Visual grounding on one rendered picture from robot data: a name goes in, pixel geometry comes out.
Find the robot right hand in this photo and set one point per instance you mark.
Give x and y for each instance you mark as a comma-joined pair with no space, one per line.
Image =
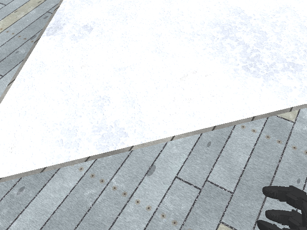
292,196

